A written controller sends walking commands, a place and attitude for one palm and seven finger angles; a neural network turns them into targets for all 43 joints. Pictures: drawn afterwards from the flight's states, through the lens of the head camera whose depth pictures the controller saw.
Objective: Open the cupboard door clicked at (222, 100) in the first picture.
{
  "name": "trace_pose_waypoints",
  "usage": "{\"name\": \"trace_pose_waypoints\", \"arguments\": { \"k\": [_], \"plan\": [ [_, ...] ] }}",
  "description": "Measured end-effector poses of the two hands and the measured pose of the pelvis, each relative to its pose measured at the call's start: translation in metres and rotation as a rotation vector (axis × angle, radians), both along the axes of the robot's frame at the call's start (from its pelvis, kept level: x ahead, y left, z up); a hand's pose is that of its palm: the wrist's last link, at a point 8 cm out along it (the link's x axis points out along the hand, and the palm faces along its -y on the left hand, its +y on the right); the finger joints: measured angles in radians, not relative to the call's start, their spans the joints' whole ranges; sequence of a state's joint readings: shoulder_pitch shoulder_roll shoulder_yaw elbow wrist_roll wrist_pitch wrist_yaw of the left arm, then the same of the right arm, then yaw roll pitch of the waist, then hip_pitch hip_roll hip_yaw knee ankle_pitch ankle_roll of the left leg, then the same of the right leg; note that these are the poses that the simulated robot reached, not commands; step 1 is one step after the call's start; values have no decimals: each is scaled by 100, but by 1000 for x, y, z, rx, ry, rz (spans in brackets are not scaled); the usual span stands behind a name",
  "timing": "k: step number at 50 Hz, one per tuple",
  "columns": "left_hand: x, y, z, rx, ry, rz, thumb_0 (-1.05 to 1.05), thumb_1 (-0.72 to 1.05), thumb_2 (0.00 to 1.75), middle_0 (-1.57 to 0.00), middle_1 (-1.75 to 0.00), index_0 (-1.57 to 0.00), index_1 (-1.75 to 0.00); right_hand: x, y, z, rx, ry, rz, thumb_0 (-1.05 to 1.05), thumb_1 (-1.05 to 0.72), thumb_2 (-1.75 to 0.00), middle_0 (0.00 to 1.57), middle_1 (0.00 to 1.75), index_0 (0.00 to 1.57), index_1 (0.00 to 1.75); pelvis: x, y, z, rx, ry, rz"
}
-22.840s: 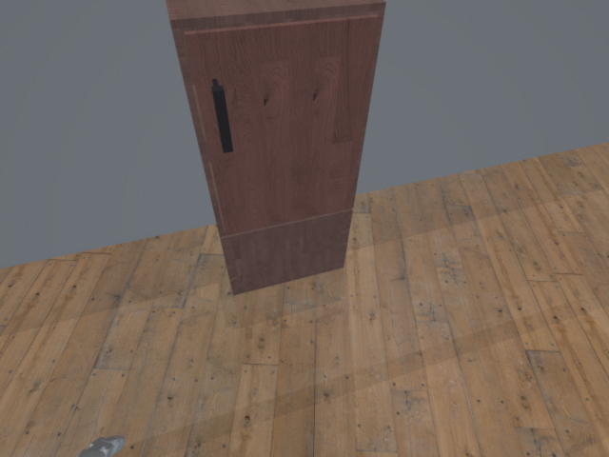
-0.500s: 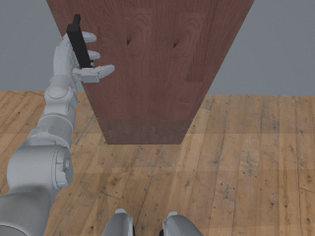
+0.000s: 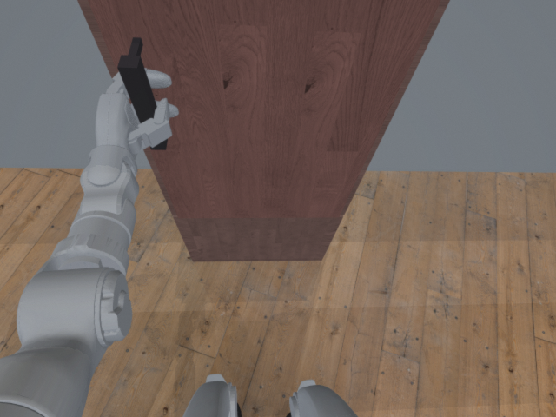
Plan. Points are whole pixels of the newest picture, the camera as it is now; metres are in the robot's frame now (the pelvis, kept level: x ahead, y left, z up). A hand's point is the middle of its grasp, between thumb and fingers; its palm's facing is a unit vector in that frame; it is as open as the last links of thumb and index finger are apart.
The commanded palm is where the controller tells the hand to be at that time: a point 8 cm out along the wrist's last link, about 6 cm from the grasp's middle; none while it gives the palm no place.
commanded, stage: pull the door open along its arc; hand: left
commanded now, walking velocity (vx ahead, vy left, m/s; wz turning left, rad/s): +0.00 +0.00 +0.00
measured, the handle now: (148, 98) +0.56 +0.15 +0.10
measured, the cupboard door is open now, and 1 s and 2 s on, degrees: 0 39 37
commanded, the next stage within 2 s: open thumb and fingers to let go in 0.84 s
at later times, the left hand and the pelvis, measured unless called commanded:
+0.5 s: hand (180, 197) +0.38 +0.09 +0.10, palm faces +0.06 -0.99 +0.11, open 6.0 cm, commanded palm +0.33 +0.14 +0.09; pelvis +0.02 +0.00 +0.02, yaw -1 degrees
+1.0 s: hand (249, 275) +0.28 +0.02 +0.09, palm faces +0.30 -0.96 -0.02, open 5.9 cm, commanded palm +0.24 +0.07 +0.09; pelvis +0.00 -0.05 +0.03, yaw +4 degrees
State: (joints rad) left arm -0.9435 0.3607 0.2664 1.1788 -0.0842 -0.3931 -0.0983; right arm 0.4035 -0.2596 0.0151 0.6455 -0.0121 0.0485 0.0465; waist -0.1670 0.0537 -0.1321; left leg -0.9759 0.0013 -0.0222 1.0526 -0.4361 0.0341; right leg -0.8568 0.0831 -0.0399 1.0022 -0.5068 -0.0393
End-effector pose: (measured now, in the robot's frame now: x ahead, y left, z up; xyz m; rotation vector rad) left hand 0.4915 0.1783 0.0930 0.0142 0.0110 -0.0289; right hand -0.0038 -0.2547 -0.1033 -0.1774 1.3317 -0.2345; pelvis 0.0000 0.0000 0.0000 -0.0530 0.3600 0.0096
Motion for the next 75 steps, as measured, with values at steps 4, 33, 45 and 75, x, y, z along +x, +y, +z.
{"name": "trace_pose_waypoints", "arguments": {
  "k": [4,33,45,75],
  "plan": [
    [-1,0,0,2,-1,-8,1,75,82,-40,-135,-40,-134,1,1,2,1,-9,-15,0,-91,-90,21,30,20,30,2,0,2,4,-6,-9],
    [-200,-76,-1,-90,-36,281,2,69,74,-36,-135,-39,-135,175,29,40,119,-505,240,1,-91,-90,20,30,19,30,8,-9,18,44,-169,1],
    [-248,-112,5,-6,53,277,-1,68,72,-38,-135,-40,-135,196,28,63,155,-608,253,1,-90,-90,21,30,20,30,8,-38,29,64,-257,28],
    [-252,-108,2,-16,19,362,0,-34,37,-30,-118,-33,-117,175,-12,36,110,-516,226,1,-91,-90,20,30,19,30,10,-53,25,89,-219,37]
  ]
}}
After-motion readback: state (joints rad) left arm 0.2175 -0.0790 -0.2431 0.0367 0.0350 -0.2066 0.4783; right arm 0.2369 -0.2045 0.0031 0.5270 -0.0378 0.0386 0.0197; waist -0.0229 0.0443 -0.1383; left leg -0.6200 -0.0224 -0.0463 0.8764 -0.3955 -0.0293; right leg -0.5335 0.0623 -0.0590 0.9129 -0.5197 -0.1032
